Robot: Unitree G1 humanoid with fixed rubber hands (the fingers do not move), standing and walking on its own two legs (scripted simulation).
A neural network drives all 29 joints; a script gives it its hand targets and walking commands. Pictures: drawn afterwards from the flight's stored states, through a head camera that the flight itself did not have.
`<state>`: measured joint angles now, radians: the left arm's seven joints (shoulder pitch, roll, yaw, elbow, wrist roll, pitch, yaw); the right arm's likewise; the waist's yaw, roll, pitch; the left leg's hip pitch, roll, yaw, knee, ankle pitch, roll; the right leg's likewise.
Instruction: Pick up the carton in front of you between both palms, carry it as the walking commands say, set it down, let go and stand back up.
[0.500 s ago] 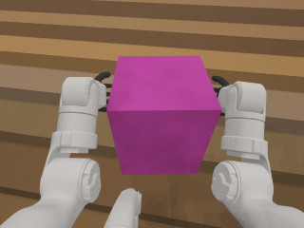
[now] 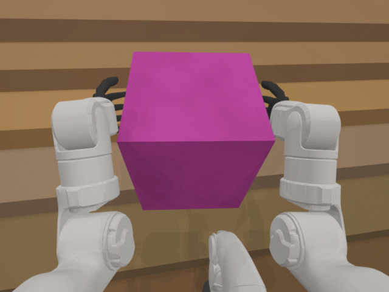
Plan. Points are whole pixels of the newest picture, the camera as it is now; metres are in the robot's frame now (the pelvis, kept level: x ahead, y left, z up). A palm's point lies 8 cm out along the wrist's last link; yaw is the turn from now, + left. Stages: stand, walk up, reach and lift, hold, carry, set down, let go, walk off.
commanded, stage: carry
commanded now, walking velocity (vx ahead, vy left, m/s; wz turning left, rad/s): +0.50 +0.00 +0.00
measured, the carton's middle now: (191, 138) +0.39 -0.03 +0.13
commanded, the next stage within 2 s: none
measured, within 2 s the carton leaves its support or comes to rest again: neither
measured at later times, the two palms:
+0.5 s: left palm out of the picture +0.65 +0.20 +0.31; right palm out of the picture +0.68 -0.10 +0.31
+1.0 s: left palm out of the picture +0.95 +0.22 +0.44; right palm out of the picture +0.94 -0.08 +0.45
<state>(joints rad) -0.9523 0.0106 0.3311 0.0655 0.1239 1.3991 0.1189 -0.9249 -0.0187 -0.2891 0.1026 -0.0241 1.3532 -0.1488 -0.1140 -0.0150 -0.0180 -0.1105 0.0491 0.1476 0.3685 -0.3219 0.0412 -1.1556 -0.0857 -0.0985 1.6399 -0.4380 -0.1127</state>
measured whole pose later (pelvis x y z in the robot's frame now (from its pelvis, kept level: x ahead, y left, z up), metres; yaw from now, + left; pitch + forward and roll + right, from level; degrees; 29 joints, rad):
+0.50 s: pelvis +0.29 +0.03 +0.12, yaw +1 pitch +4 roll +0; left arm -0.92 0.01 0.26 0.16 0.03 1.34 0.17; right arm -0.91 -0.04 -0.32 0.11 -0.10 1.39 -0.10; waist 0.09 0.02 -0.05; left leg -1.15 0.12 0.06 1.51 -0.44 0.11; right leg -0.08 -0.10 -0.10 0.33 -0.31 0.00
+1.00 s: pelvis +0.57 +0.07 +0.24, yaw +0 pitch +4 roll -2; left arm -0.93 0.04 0.28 0.17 0.09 1.40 0.12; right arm -0.91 -0.02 -0.27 0.17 -0.05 1.38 -0.15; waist -0.05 -0.02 -0.07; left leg -0.07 0.07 0.11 0.33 -0.31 0.02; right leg -1.18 -0.10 -0.11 1.58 -0.37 -0.11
